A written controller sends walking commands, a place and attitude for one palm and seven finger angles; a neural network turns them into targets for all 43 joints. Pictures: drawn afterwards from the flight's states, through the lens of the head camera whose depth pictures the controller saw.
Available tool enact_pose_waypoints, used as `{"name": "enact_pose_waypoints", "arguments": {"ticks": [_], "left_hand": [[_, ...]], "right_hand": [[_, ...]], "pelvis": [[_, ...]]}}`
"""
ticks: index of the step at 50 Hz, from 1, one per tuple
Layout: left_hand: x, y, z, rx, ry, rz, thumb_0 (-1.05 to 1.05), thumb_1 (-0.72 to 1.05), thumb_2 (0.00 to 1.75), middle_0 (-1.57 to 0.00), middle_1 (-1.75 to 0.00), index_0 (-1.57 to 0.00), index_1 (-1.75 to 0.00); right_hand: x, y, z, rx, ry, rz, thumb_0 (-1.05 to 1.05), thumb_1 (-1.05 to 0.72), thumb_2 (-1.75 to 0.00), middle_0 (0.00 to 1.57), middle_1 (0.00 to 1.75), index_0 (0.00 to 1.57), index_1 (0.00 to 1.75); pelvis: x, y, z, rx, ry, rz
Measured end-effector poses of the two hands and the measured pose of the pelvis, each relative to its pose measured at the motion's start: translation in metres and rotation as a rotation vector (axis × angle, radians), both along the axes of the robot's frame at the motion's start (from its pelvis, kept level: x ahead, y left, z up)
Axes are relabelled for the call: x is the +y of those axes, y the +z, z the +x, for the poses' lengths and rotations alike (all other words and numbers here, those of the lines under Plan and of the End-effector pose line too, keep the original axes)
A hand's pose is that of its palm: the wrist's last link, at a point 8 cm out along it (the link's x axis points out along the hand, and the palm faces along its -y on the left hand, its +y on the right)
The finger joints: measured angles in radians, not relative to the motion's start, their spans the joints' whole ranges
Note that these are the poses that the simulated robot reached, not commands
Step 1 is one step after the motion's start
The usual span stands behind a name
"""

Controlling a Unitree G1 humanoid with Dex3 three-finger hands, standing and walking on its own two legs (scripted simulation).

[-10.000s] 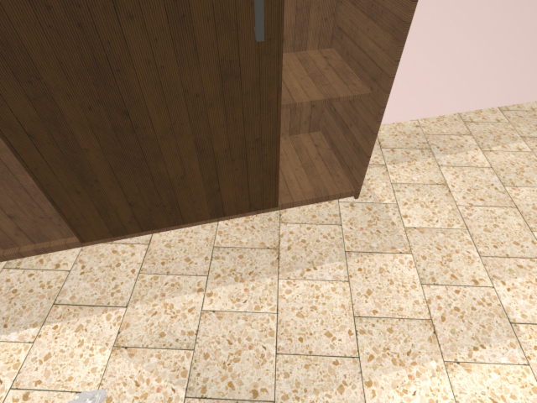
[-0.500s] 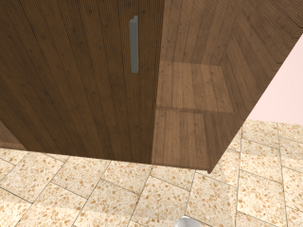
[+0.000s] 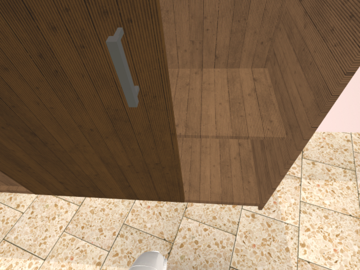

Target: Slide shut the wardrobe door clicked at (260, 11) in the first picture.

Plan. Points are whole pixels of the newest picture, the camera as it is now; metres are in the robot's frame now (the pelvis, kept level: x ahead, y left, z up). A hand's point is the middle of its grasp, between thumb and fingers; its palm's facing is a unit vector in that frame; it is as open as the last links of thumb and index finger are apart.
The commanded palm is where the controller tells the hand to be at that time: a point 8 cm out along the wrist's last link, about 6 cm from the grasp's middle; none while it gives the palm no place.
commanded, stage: come to a stop and stand still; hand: left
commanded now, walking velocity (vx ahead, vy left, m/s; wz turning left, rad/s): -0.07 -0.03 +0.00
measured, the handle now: (126, 70) +0.50 +0.15 +0.18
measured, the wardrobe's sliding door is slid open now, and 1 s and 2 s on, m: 0.41 0.41 0.41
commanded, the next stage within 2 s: look again from close up in 1.56 s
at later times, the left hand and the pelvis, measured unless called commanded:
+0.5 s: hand out of the picture -0.04 +0.25 -0.17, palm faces +0.05 -0.98 -0.21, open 7.4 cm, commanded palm none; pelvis -0.02 +0.07 +0.00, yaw +0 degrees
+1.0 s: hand out of the picture -0.05 +0.20 -0.17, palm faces +0.03 -0.98 -0.19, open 7.4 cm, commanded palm none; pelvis -0.04 +0.04 +0.01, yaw +0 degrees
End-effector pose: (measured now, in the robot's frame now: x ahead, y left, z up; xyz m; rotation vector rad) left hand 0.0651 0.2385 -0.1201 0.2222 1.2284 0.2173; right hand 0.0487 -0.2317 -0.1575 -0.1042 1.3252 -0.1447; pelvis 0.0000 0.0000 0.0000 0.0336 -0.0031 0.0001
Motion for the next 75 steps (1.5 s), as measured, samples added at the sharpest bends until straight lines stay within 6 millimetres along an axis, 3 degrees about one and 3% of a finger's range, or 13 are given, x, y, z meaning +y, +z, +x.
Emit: {"name": "enact_pose_waypoints", "arguments": {"ticks": [5, 10, 12, 17, 24, 30, 40, 49, 55, 63, 75], "left_hand": [[0.024, -0.004, -0.021, 0.028, 0.025, 0.003, 0.0, 0.91, 0.9, -0.2, -0.3, -0.2, -0.3], [0.052, -0.023, -0.044, 0.045, 0.054, -0.029, 0.01, 0.91, 0.9, -0.2, -0.3, -0.2, -0.3], [0.061, -0.031, -0.054, 0.063, 0.071, -0.046, 0.01, 0.91, 0.9, -0.2, -0.3, -0.2, -0.3], [0.069, -0.027, -0.078, 0.127, 0.091, -0.076, 0.01, 0.91, 0.9, -0.2, -0.3, -0.2, -0.3], [0.063, -0.022, -0.108, 0.23, 0.07, -0.084, 0.01, 0.91, 0.9, -0.2, -0.3, -0.19, -0.3], [0.047, -0.016, -0.112, 0.235, 0.04, -0.073, 0.01, 0.91, 0.9, -0.2, -0.3, -0.19, -0.3], [0.025, -0.017, -0.102, 0.167, 0.009, -0.088, 0.01, 0.91, 0.9, -0.2, -0.3, -0.2, -0.3], [0.012, -0.018, -0.115, 0.18, 0.024, -0.102, 0.01, 0.91, 0.9, -0.2, -0.3, -0.2, -0.3], [0.001, -0.018, -0.128, 0.207, 0.041, -0.116, 0.01, 0.91, 0.9, -0.2, -0.3, -0.2, -0.3], [-0.011, -0.019, -0.139, 0.232, 0.061, -0.129, 0.01, 0.91, 0.9, -0.2, -0.3, -0.2, -0.3], [-0.018, -0.019, -0.136, 0.232, 0.073, -0.124, 0.01, 0.9, 0.9, -0.2, -0.3, -0.2, -0.3]], "right_hand": [[0.005, 0.014, 0.041, -0.114, 0.046, -0.041, 0.0, -0.91, -0.9, 0.2, 0.3, 0.2, 0.3], [0.025, 0.025, 0.049, -0.179, 0.085, -0.087, 0.0, -0.91, -0.9, 0.2, 0.3, 0.2, 0.3], [0.037, 0.028, 0.041, -0.174, 0.096, -0.097, 0.0, -0.91, -0.9, 0.2, 0.3, 0.2, 0.3], [0.066, 0.034, 0.013, -0.098, 0.109, -0.083, 0.0, -0.91, -0.9, 0.2, 0.3, 0.2, 0.3], [0.073, 0.025, -0.017, -0.044, 0.048, -0.065, 0.0, -0.93, -0.9, 0.21, 0.3, 0.2, 0.3], [0.069, 0.01, -0.052, 0.02, -0.006, -0.028, 0.0, -0.93, -0.9, 0.2, 0.3, 0.2, 0.3], [0.071, 0.01, -0.108, 0.113, -0.032, 0.012, 0.0, -0.92, -0.9, 0.2, 0.3, 0.2, 0.3], [0.07, 0.01, -0.135, 0.172, -0.041, 0.03, 0.0, -0.91, -0.9, 0.2, 0.3, 0.2, 0.3], [0.066, 0.01, -0.133, 0.171, -0.036, 0.03, 0.0, -0.91, -0.9, 0.2, 0.3, 0.2, 0.3], [0.058, 0.009, -0.114, 0.133, -0.019, 0.024, 0.0, -0.91, -0.9, 0.2, 0.3, 0.2, 0.3], [0.042, 0.009, -0.089, 0.104, 0.003, 0.001, 0.0, -0.91, -0.9, 0.2, 0.3, 0.2, 0.3]], "pelvis": [[0.015, -0.001, -0.005, -0.002, -0.002, -0.003], [0.038, -0.008, -0.01, 0.001, 0.003, -0.035], [0.046, -0.009, -0.013, -0.006, 0.01, -0.033], [0.058, 0.003, -0.016, -0.002, 0.015, -0.039], [0.066, 0.005, -0.017, 0.019, -0.004, -0.016], [0.063, 0.003, -0.022, 0.011, -0.013, -0.013], [0.048, 0.006, -0.032, -0.021, -0.015, -0.016], [0.038, 0.006, -0.036, -0.018, -0.008, -0.018], [0.033, 0.006, -0.036, -0.017, -0.006, -0.018], [0.027, 0.005, -0.034, -0.016, -0.003, -0.018], [0.019, 0.005, -0.026, -0.011, 0.002, -0.017]]}}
